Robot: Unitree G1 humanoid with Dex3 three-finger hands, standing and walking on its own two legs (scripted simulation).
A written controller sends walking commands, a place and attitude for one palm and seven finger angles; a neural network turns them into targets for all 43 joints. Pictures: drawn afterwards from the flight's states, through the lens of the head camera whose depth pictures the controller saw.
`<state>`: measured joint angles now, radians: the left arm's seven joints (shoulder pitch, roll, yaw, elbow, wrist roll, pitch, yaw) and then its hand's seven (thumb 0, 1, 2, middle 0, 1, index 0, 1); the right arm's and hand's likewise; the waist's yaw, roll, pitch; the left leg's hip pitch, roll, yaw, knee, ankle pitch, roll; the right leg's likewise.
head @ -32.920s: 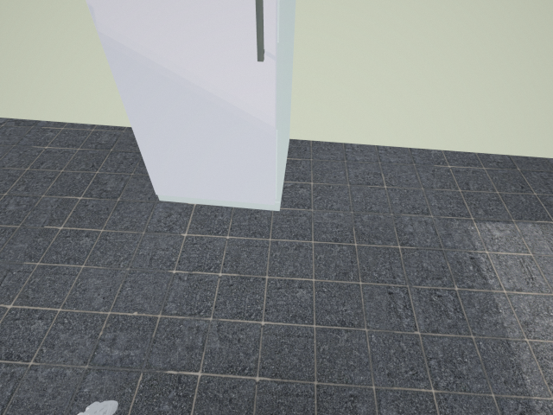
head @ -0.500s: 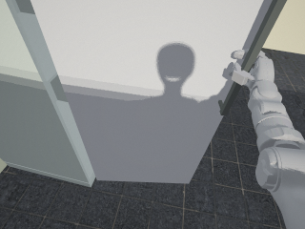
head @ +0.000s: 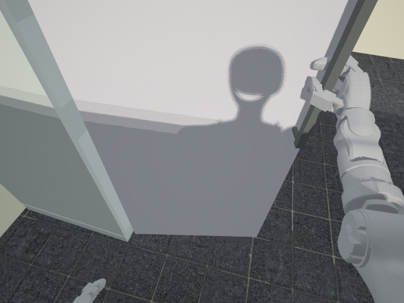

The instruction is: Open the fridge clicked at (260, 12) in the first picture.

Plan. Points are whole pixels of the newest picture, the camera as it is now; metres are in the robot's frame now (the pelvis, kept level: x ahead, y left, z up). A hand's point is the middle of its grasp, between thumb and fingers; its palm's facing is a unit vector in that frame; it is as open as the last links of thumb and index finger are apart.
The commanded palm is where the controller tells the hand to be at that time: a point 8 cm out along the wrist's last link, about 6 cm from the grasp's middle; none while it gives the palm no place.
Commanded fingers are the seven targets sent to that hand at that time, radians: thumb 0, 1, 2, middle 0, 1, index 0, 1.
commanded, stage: stop walking and hold the door back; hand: right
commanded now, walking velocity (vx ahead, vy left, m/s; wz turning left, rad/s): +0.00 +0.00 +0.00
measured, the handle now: (332, 59) +0.50 -0.17 +0.25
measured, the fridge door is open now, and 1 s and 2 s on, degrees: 74 73 72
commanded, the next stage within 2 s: loosen the grip on the handle in 0.32 s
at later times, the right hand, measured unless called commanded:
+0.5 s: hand (316, 93) +0.47 -0.16 +0.20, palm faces +0.06 +0.99 -0.15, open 5.5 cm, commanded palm +0.43 -0.21 +0.19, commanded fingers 0.00 -0.30 -0.61 0.45 1.40 0.45 1.40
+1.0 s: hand (313, 99) +0.48 -0.16 +0.18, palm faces +0.08 +0.99 -0.14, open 14.1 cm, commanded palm +0.45 -0.21 +0.19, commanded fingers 0.00 0.55 -0.20 0.25 1.15 0.25 1.15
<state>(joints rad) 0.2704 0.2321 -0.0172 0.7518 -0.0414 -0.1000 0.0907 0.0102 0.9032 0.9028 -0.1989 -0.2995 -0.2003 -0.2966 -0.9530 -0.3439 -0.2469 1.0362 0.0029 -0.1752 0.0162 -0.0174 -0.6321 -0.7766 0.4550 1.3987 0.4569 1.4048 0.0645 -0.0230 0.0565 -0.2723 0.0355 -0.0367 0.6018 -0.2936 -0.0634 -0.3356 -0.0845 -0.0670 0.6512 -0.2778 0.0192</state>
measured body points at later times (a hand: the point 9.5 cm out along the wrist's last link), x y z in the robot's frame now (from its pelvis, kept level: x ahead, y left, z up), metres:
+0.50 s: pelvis +0.01 +0.00 +0.01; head +0.03 -0.02 +0.45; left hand +0.12 +0.27 -0.09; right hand +0.46 -0.21 +0.21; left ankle +0.02 +0.16 -0.72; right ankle +0.04 -0.13 -0.72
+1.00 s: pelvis +0.01 +0.03 +0.00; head +0.05 +0.02 +0.45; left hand +0.03 +0.30 -0.11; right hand +0.47 -0.21 +0.19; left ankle +0.02 +0.16 -0.72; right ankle +0.04 -0.13 -0.72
